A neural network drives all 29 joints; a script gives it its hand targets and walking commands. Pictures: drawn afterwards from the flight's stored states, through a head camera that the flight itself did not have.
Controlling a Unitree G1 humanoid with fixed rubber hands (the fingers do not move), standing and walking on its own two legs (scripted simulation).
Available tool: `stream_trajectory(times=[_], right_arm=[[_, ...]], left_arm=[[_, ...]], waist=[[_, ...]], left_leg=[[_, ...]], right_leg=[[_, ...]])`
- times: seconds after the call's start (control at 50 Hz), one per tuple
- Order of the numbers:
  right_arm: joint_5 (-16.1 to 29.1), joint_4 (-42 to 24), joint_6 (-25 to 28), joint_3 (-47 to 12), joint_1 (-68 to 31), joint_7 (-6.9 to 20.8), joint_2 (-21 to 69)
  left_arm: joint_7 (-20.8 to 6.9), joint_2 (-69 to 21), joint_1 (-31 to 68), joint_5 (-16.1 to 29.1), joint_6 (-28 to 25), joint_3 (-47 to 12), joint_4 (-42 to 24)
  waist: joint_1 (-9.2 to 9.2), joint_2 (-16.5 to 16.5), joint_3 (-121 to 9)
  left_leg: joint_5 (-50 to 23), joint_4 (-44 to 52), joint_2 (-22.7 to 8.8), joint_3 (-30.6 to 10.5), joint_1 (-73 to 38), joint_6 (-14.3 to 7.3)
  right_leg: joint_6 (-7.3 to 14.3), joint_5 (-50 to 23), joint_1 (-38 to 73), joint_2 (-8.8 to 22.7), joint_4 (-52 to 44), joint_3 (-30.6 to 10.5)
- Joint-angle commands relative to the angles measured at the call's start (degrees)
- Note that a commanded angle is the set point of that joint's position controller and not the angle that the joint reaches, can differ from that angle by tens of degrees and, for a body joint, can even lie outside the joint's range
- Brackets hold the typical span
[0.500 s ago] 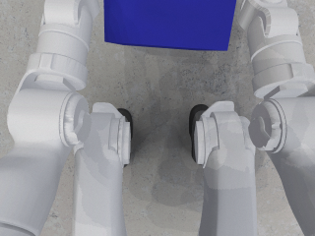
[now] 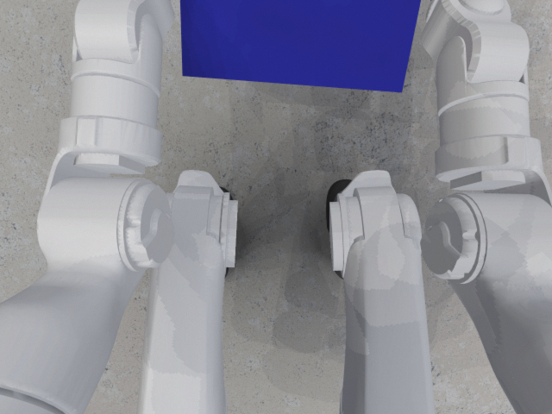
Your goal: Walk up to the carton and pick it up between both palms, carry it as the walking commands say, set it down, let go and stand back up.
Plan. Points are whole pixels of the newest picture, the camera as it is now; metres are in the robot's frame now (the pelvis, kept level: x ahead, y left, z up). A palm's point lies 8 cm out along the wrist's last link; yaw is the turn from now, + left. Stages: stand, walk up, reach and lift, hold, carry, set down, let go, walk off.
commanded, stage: reach and lift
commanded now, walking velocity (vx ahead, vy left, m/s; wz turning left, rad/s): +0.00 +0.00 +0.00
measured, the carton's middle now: out of the picture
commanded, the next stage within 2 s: none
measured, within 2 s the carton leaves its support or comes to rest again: neither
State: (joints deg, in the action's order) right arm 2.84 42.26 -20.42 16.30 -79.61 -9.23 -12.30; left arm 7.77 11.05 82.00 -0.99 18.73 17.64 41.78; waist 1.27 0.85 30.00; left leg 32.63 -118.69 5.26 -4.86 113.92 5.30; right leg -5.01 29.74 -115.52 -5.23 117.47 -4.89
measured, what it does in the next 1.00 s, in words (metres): rises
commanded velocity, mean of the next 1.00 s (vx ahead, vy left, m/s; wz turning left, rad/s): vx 0.00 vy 0.00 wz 0.00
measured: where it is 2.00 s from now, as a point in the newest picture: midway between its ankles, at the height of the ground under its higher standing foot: (280, 249)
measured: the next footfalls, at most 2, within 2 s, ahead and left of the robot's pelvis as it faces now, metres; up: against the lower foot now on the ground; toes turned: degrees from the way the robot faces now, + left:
none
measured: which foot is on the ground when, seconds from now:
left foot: down 0.00-1.00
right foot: down 0.00-1.00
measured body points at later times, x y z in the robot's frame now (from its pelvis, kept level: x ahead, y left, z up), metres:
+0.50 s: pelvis -0.01 +0.01 +0.04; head +0.34 +0.00 +0.31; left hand +0.56 +0.14 -0.06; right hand +0.54 -0.16 -0.08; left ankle +0.13 +0.14 -0.38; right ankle +0.14 -0.13 -0.38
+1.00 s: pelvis +0.00 +0.00 +0.09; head +0.28 -0.01 +0.44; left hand +0.54 +0.14 +0.04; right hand +0.53 -0.16 +0.02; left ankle +0.13 +0.14 -0.38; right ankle +0.14 -0.13 -0.38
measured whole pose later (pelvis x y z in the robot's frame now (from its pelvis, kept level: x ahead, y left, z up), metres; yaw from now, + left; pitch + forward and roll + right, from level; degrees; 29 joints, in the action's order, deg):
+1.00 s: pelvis +0.00 +0.00 +0.09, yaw +0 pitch +29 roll +1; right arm -4.3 42.1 -25.9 21.5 -69.5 -7.1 -6.4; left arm 6.5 5.7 70.5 -6.9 23.5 21.0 41.3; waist 0.7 0.1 11.0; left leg 28.5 -100.4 6.6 -6.3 101.1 5.3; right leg -4.8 25.9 -102.5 -6.4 99.4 -6.1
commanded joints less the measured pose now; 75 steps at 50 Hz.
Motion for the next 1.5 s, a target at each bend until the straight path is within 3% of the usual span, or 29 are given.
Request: stream_trajectory(times=[0.0, 0.06, 0.1, 0.22, 0.3, 0.32, 0.38, 0.5, 0.52, 0.54, 0.66, 0.74, 0.76, 0.82, 0.88, 0.9, 0.92, 1.04, 1.06, 1.08, 1.1, 1.14, 1.18, 1.24, 1.28, 1.32, 1.34, 1.38, 1.48], right_arm=[[10.9, -22.8, 3.5, -32.2, -53.2, 17.8, 61.0], [9.6, -18.3, 2.6, -30.8, -50.7, 17.8, 61.6], [8.7, -17.9, 2.6, -28.9, -52.9, 18.3, 60.8], [4.3, -9.6, 1.4, -22.8, -45.6, 20.1, 63.8], [7.4, -16.3, 0.9, -26.7, -46.5, 20.2, 67.0], [7.4, -16.5, 0.3, -27.3, -47.1, 20.0, 66.1], [7.0, -17.4, -0.2, -28.2, -46.7, 20.5, 65.2], [7.8, -19.3, -0.6, -31.0, -45.1, 20.3, 64.5], [7.7, -18.9, -1.0, -31.5, -45.2, 20.3, 65.3], [7.5, -19.5, -1.0, -31.7, -44.9, 20.3, 66.4], [12.2, -28.9, -2.1, -36.8, -48.8, 18.0, 65.7], [9.3, -18.8, -2.2, -31.9, -44.4, 18.8, 66.0], [9.2, -17.8, -2.1, -32.2, -44.5, 19.2, 67.9], [5.8, -12.4, -1.3, -27.3, -42.3, 19.8, 69.5], [5.8, -12.0, -1.0, -26.6, -39.6, 20.0, 72.3], [4.9, -11.1, -1.1, -26.3, -37.1, 19.8, 72.7], [5.0, -11.5, -1.0, -25.8, -38.9, 19.6, 73.5], [-2.5, -0.8, 0.1, -16.4, -24.4, 19.4, 73.8], [-4.5, 2.5, -0.1, -13.4, -19.1, 19.7, 72.8], [-4.6, 1.5, 0.5, -13.5, -18.1, 19.9, 73.7], [-4.7, 0.4, 1.0, -13.4, -16.4, 20.0, 72.9], [-5.3, 0.4, 1.8, -13.7, -15.4, 19.8, 73.6], [-5.0, -3.0, 2.8, -14.8, -15.1, 19.8, 71.6], [-4.3, -5.5, 3.9, -17.3, -16.7, 19.4, 73.0], [-3.3, -9.1, 4.7, -21.1, -17.5, 19.4, 73.1], [-3.6, -7.8, 4.4, -22.7, -14.2, 19.5, 73.1], [-2.5, -8.6, 4.1, -24.6, -15.1, 19.6, 74.7], [-2.1, -10.1, 4.1, -26.5, -13.9, 19.9, 75.3], [1.9, -14.5, 3.4, -32.1, -11.5, 20.4, 75.9]], left_arm=[[-18.1, -62.0, 40.2, 8.3, 0.3, -30.5, -9.1], [-17.9, -63.2, 40.6, 9.3, 0.5, -31.3, -8.5], [-18.0, -63.4, 39.0, 7.0, 1.3, -28.6, -5.0], [-19.6, -66.6, 36.2, 5.0, 2.2, -25.4, -0.3], [-19.2, -68.7, 39.0, 8.1, 2.3, -30.5, -9.8], [-18.9, -69.3, 37.7, 8.2, 2.9, -30.8, -9.3], [-19.1, -67.8, 36.2, 6.8, 3.5, -30.2, -8.2], [-18.8, -69.8, 35.0, 8.4, 4.0, -34.1, -9.3], [-18.9, -68.8, 33.5, 7.9, 4.0, -32.7, -8.5], [-18.4, -69.3, 34.1, 7.9, 3.8, -33.4, -10.1], [-17.1, -66.5, 39.5, 12.8, 4.2, -38.4, -19.8], [-17.1, -66.5, 37.2, 9.0, 4.6, -34.2, -12.7], [-17.4, -67.4, 34.1, 7.6, 4.5, -32.5, -10.0], [-19.3, -68.6, 30.2, 4.2, 4.2, -26.4, -2.1], [-20.3, -69.1, 28.9, 4.6, 3.2, -26.3, -3.0], [-20.4, -70.8, 29.7, 5.6, 3.2, -27.8, -4.5], [-20.8, -70.7, 28.6, 4.9, 3.3, -26.1, -3.1], [-21.7, -73.2, 14.1, -2.3, 2.7, -14.3, 9.9], [-21.6, -72.2, 11.9, -3.4, 2.6, -12.7, 9.6], [-21.4, -72.6, 11.0, -4.1, 2.0, -12.2, 8.9], [-21.4, -74.0, 9.5, -2.9, 1.3, -13.1, 7.5], [-21.4, -72.4, 8.3, -4.3, 0.6, -11.9, 8.3], [-21.2, -71.8, 5.4, -3.8, 0.0, -13.3, 8.2], [-20.7, -72.2, 2.4, -4.7, -0.6, -13.9, 8.5], [-20.4, -76.5, 4.0, -1.8, -1.5, -19.2, 5.0], [-20.2, -75.6, 3.6, -1.7, -1.8, -21.6, 2.5], [-19.9, -75.0, 4.2, -0.5, -2.2, -22.6, 1.3], [-19.6, -76.6, 7.0, 0.8, -2.0, -27.2, -1.9], [-18.3, -76.8, 5.9, 4.0, -0.9, -35.5, -9.9]], waist=[[-1.26, -1.4, -134.0], [0.98, -2.2, -132.5], [-0.57, -1.1, -127.7], [0.49, 0.2, -122.9], [1.39, 2.0, -136.3], [2.68, 2.3, -137.5], [0.64, 2.2, -135.5], [3.21, 0.7, -139.0], [1.64, 0.5, -137.3], [3.04, -1.1, -140.0], [1.21, -2.4, -150.9], [-0.04, 0.5, -134.1], [-1.52, -0.4, -131.9], [-1.48, -1.8, -124.7], [-2.25, -1.4, -124.1], [-0.16, -1.8, -124.5], [-1.31, -1.2, -122.7], [-0.09, -1.6, -95.1], [0.79, -0.2, -90.9], [-0.86, 1.6, -92.6], [0.9, -0.3, -92.1], [-0.87, -0.7, -88.9], [1.0, -1.5, -89.3], [-2.5, -1.9, -88.6], [0.19, -1.7, -95.0], [-1.13, -0.5, -96.9], [0.06, -3.3, -97.5], [1.37, -0.5, -101.1], [-0.26, 4.2, -108.2]], left_leg=[[-19.5, 10.2, 3.4, 11.2, -36.7, -5.3], [-17.2, 11.4, 3.4, 10.6, -36.0, -4.8], [-13.9, 13.6, 3.2, 10.2, -37.1, -5.6], [-9.7, 17.2, 3.2, 10.0, -35.8, -4.8], [-18.4, 16.1, 4.3, 10.4, -43.1, -3.8], [-18.5, 16.8, 4.3, 10.3, -45.0, -3.9], [-16.0, 18.4, 4.5, 10.3, -43.5, -4.2], [-18.2, 20.1, 4.5, 9.3, -47.5, -3.9], [-17.8, 20.3, 4.9, 9.6, -45.9, -4.0], [-19.0, 20.9, 4.9, 8.9, -49.0, -4.3], [-22.7, 22.8, 5.3, 8.9, -56.9, -4.4], [-13.8, 24.9, 4.4, 9.3, -50.6, -4.6], [-13.5, 26.1, 4.3, 9.6, -50.0, -4.9], [-8.2, 27.5, 4.2, 9.8, -43.7, -5.4], [-12.9, 28.0, 4.7, 10.1, -43.7, -4.9], [-14.2, 28.5, 4.8, 9.6, -44.1, -4.5], [-13.6, 28.8, 5.0, 10.1, -43.2, -4.6], [-9.9, 33.9, 5.2, 9.3, -32.7, -4.4], [-10.1, 35.4, 4.7, 9.3, -33.5, -4.0], [-11.8, 35.5, 5.4, 9.8, -35.5, -3.7], [-12.5, 36.5, 5.1, 8.8, -34.7, -4.0], [-13.4, 37.2, 5.3, 8.7, -33.4, -3.8], [-16.7, 38.9, 4.9, 7.4, -36.3, -3.7], [-16.6, 41.2, 5.3, 6.8, -38.4, -4.1], [-18.2, 41.5, 5.1, 5.9, -43.6, -3.8], [-20.6, 42.1, 5.0, 6.6, -44.7, -2.9], [-19.8, 42.6, 4.8, 5.7, -46.4, -3.5], [-19.4, 43.7, 4.7, 5.9, -51.4, -3.1], [-24.6, 45.0, 4.2, 5.4, -61.2, -1.9]], right_leg=[[1.9, -19.3, 45.0, -2.8, -9.9, 11.9], [2.5, -17.4, 44.3, -2.9, -10.7, 12.5], [2.2, -12.6, 39.7, -2.7, -12.1, 12.5], [3.2, -8.2, 36.6, -3.1, -15.0, 13.3], [3.0, -16.6, 42.5, -3.4, -14.9, 13.5], [2.6, -16.8, 42.2, -3.4, -15.0, 14.1], [3.2, -13.8, 42.5, -3.6, -17.2, 12.3], [2.5, -16.2, 46.8, -3.6, -19.4, 12.3], [2.7, -16.0, 46.9, -3.7, -19.6, 12.0], [2.5, -16.4, 47.5, -4.1, -19.7, 12.8], [2.1, -20.9, 58.9, -4.5, -21.6, 11.7], [3.1, -11.5, 50.4, -3.8, -24.2, 10.4], [2.5, -11.7, 50.5, -3.8, -24.8, 10.6], [2.5, -6.9, 49.9, -3.6, -26.9, 10.2], [2.2, -11.6, 51.0, -3.8, -27.8, 10.8], [2.2, -13.4, 52.1, -4.0, -27.6, 11.3], [1.8, -12.9, 51.8, -3.7, -28.1, 11.0], [1.5, -10.3, 43.5, -3.7, -33.2, 9.6], [2.0, -10.6, 42.1, -3.7, -34.5, 9.4], [2.5, -11.7, 43.3, -3.8, -35.0, 9.0], [2.5, -13.2, 45.3, -4.0, -35.7, 8.7], [2.3, -15.2, 44.7, -4.1, -36.5, 8.5], [1.9, -18.1, 46.0, -4.1, -37.7, 8.9], [2.0, -17.0, 46.5, -4.0, -39.0, 8.8], [2.2, -18.0, 49.6, -4.3, -39.3, 8.8], [2.3, -21.3, 51.9, -4.5, -39.9, 8.5], [2.1, -19.9, 51.8, -4.8, -40.1, 8.8], [2.5, -18.9, 52.4, -5.1, -41.0, 9.2], [2.9, -22.8, 57.5, -5.1, -41.6, 8.4]])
